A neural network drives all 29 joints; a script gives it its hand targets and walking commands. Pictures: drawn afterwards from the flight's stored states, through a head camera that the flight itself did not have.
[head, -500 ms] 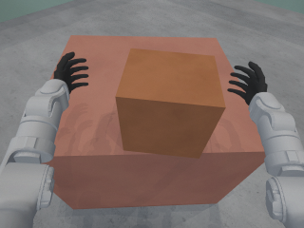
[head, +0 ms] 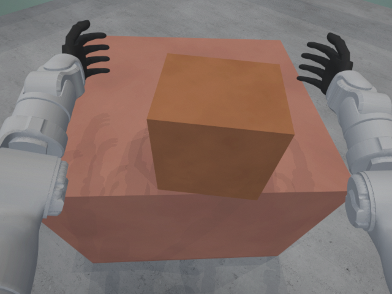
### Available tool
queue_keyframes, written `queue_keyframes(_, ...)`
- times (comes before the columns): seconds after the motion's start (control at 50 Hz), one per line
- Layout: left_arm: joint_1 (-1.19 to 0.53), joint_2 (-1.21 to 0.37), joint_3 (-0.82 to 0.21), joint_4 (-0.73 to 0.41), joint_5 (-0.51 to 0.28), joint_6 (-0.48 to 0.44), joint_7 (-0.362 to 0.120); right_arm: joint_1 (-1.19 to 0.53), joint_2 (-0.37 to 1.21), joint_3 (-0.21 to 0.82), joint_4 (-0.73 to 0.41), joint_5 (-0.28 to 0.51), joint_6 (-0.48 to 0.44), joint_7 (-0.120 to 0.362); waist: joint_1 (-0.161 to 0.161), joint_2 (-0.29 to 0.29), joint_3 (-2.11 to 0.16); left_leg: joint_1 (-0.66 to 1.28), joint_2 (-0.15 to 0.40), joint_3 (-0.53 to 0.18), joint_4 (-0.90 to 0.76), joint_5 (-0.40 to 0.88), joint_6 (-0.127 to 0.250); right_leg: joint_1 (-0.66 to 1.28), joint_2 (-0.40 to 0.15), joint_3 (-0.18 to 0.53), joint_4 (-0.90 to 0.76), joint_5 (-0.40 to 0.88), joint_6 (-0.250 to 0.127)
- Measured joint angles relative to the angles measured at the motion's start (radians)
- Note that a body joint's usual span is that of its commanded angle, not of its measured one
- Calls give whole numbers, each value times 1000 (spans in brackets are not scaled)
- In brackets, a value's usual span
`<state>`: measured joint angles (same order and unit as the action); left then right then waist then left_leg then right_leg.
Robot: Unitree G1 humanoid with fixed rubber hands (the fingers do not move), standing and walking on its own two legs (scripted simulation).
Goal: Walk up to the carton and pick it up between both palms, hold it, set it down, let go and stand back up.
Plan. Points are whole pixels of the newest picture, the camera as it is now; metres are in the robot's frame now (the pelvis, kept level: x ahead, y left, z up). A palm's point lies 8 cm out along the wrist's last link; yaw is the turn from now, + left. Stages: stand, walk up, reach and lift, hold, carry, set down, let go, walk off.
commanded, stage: reach and lift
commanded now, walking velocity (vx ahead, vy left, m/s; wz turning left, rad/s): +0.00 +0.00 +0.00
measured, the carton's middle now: (214, 130) +0.48 -0.06 +0.04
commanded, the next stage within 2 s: none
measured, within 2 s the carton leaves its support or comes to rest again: neither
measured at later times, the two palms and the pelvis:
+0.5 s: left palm (94, 114) +0.48 +0.20 +0.10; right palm (302, 124) +0.44 -0.24 +0.10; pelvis +0.00 +0.00 -0.01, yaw +0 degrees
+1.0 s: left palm (112, 124) +0.48 +0.17 +0.07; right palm (294, 130) +0.45 -0.24 +0.07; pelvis -0.01 -0.01 -0.03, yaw +0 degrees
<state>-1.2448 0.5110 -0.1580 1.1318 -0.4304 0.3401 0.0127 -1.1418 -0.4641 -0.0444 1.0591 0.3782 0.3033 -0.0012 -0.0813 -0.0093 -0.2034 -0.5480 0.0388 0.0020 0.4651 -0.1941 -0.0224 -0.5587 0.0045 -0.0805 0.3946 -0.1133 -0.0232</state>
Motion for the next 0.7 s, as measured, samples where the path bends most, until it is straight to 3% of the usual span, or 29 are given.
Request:
queue_keyframes(0.12, 6, -13, -4, 48, 23, -64, -15, -5, 12, 27, 50, 12, -41, -2, -9, -9, 8, -2, 1, -7, -5, 3, -3, 0, 1, -6, -5, 1, -3)
queue_keyframes(0.28, 137, -60, 9, 74, 65, -203, -28, 125, 79, 23, 50, -10, -156, -15, -10, -19, 9, -16, 2, -15, 0, 1, -9, -12, 2, -15, 2, -6, -6)
queue_keyframes(0.46, 192, -92, -16, 109, 41, -356, 4, 192, 116, -2, 67, -49, -286, -17, 10, 0, -30, -140, 6, -16, 64, -16, -12, -133, 3, -14, 58, -17, -8)
queue_keyframes(0.7, 113, -120, -55, 290, -1, -518, -15, 142, 103, 95, 182, 9, -414, -17, 22, 5, -56, -246, 2, -5, 131, -36, -9, -256, -4, -2, 151, -46, -7)
